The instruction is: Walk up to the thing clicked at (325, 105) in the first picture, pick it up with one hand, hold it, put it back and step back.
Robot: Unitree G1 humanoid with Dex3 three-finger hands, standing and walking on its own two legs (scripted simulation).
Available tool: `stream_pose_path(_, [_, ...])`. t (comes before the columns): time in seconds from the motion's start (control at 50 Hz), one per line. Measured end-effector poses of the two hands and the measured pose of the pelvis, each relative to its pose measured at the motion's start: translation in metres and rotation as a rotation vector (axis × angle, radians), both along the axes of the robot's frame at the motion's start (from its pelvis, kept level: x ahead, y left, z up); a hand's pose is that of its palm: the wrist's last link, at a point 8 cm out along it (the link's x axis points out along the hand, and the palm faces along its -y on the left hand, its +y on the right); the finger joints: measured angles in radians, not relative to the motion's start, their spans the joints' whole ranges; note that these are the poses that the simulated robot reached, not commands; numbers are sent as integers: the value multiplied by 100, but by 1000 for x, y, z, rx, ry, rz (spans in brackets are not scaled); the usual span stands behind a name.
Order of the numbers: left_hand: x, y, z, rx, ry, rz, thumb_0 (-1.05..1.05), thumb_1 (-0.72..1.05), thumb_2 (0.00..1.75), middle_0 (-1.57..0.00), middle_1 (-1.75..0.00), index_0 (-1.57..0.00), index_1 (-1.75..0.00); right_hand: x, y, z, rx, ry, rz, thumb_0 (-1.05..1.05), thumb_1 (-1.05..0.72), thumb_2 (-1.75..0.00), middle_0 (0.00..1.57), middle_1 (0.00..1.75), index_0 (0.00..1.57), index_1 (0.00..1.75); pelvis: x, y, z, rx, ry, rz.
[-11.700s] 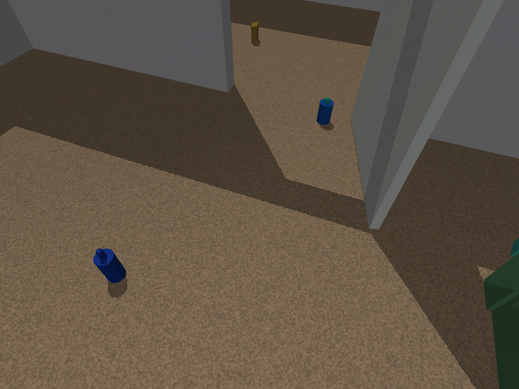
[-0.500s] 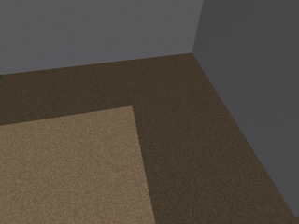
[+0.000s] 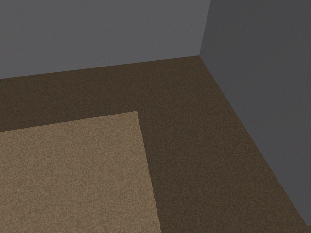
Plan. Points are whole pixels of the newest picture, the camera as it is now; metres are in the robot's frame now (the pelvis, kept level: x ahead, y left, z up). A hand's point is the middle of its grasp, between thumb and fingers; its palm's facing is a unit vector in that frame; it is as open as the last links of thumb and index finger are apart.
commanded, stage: stand
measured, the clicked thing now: out of the picture -0.48 -0.97 -0.70
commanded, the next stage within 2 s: walk up in 0.12 s
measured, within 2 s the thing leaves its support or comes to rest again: neither
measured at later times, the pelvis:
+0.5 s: pelvis +0.07 +0.04 -0.01, yaw +1 degrees
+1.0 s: pelvis +0.26 +0.01 -0.01, yaw +1 degrees
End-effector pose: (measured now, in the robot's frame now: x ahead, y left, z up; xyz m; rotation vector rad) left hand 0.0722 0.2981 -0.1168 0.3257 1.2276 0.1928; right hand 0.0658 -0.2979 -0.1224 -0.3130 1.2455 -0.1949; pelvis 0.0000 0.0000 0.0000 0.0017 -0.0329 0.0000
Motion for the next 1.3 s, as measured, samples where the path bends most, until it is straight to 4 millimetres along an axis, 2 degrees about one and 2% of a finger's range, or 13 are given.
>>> stream_pose_path(0.22, [-1,9,1,-14,-36,19,1,91,90,-21,-30,-21,-30,1,-7,1,0,-19,7,0,-91,-89,20,30,20,30,10,2,-5,-5,5,6])
stream_pose_path(0.36, [-19,48,-5,5,-11,82,1,90,90,-21,-30,-21,-30,36,-3,8,-54,-16,63,1,-91,-89,20,30,20,30,33,24,-12,-31,-2,43])
stream_pose_path(0.44, [-11,71,-14,19,71,85,1,91,90,-21,-30,-20,-30,55,7,16,-84,-87,53,1,-91,-89,20,30,20,30,56,38,-17,-4,-4,23])
stream_pose_path(0.54, [39,75,-8,8,43,39,1,91,90,-20,-30,-20,-30,60,15,26,-87,-65,16,0,-91,-89,20,30,20,30,87,42,-9,6,-13,15])
stream_pose_path(0.66, [123,60,-2,-11,-29,-44,1,91,90,-20,-30,-20,-30,78,13,16,-61,-28,-12,0,-90,-89,21,30,20,30,129,38,-10,17,-31,-1])
stream_pose_path(0.76, [203,38,0,6,-128,-87,1,91,90,-20,-30,-20,-30,112,0,-12,-28,-16,-30,1,-90,-89,21,30,20,30,177,23,-27,23,-37,2])
stream_pose_path(0.82, [238,27,3,23,-215,-80,1,91,90,-20,-30,-20,-30,144,-4,-26,-12,-9,-14,1,-90,-89,20,30,20,30,199,13,-35,5,-52,12])
stream_pose_path(0.88, [253,19,12,17,-244,-59,1,91,90,-20,-30,-20,-30,182,-3,-24,6,-36,14,1,-91,-89,20,30,20,30,218,11,-28,4,-55,15])
stream_pose_path(0.98, [263,21,20,17,-197,-43,1,91,90,-21,-30,-21,-30,239,0,-6,17,-93,62,1,-91,-89,20,30,20,30,252,14,-15,-10,-33,14])
stream_pose_path(1.08, [271,40,13,12,-136,-20,1,90,90,-21,-30,-21,-30,282,2,9,-18,-81,94,0,-91,-89,20,30,20,30,290,23,-13,-21,-14,18])
stream_pose_path(1.16, [287,62,-5,-3,-76,2,1,90,90,-21,-30,-21,-30,320,8,15,-63,-89,95,1,-91,-89,20,30,20,30,327,40,-21,-30,-4,-3])
stream_pose_path(1.22, [309,72,-17,-8,17,-29,1,91,90,-21,-30,-20,-30,345,16,19,-85,-153,43,1,-91,-89,20,30,20,30,353,53,-25,-7,6,-54])
stream_pose_path(1.3, [360,72,-12,-19,69,-117,1,91,90,-20,-30,-20,-30,363,28,31,-71,-195,-48,0,-91,-89,20,30,20,30,384,57,-13,-11,10,-112])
